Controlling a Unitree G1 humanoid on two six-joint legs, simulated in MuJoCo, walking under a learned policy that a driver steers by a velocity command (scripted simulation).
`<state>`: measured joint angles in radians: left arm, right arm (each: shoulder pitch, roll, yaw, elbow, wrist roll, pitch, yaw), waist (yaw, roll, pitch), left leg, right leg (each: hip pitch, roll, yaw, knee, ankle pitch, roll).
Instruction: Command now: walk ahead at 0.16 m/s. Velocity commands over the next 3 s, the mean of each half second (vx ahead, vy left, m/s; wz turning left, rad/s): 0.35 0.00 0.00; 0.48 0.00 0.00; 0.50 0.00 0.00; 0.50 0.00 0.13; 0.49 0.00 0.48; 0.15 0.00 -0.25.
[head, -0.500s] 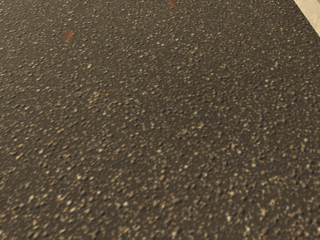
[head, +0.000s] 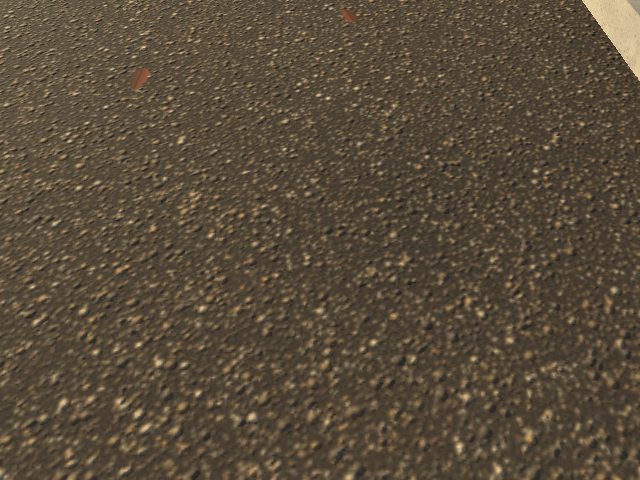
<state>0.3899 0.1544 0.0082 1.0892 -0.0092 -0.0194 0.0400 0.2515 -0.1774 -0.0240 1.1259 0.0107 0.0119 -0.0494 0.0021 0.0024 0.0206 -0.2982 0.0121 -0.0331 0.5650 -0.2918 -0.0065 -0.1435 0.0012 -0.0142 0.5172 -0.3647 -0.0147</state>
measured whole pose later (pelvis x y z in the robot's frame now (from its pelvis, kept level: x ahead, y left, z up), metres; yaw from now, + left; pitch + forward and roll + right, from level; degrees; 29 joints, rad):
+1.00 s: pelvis +0.46 -0.03 +0.01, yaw -1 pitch +1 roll -2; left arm 0.37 0.22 0.04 1.02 0.00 -0.10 -0.01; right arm 0.12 -0.26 -0.07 0.89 0.01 -0.08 -0.02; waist 0.06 0.04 -0.01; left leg -0.72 0.15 -0.04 0.83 0.02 0.02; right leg -0.07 0.08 -0.07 0.22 -0.17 -0.07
